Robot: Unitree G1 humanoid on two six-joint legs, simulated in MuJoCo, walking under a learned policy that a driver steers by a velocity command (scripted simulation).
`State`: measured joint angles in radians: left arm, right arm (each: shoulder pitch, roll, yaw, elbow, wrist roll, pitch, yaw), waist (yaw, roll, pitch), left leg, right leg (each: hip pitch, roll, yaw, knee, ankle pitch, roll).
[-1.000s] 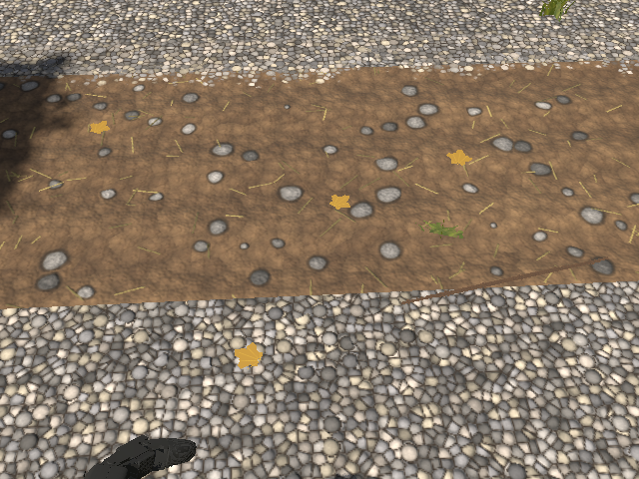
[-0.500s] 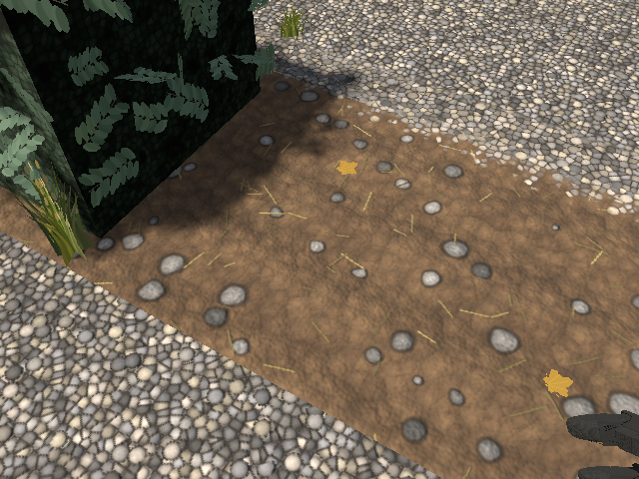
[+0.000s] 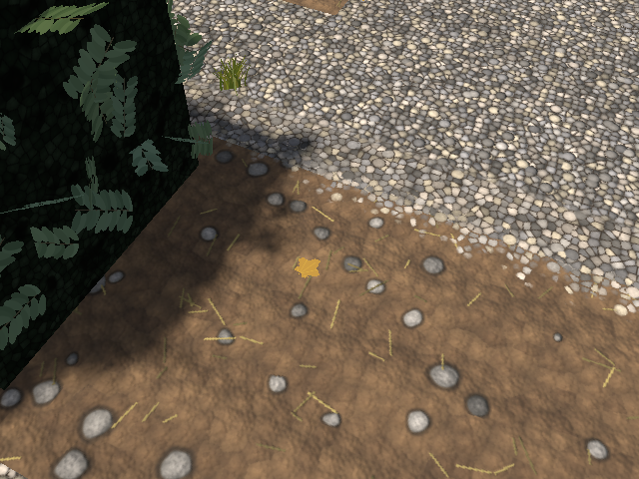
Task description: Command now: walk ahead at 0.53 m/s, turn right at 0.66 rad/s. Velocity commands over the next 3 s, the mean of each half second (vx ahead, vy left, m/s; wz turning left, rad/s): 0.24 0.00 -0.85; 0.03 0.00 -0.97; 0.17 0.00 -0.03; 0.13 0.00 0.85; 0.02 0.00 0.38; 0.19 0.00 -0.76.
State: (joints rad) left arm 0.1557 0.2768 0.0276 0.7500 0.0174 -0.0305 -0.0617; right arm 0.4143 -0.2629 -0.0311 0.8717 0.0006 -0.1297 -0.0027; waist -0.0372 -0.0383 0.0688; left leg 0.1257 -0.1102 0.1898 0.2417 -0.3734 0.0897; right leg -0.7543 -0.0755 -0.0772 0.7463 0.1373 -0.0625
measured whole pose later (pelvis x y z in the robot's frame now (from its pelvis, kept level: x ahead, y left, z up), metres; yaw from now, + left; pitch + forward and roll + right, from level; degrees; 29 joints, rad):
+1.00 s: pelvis +0.31 +0.05 +0.02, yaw -56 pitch +0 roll -1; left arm 0.19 0.35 0.08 0.67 0.01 0.11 -0.07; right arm 0.20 -0.27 -0.02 0.65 -0.03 0.01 -0.03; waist 0.00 -0.04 0.09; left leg -0.21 0.05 0.16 0.43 -0.22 0.03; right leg -0.47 -0.01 0.01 1.02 -0.40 0.07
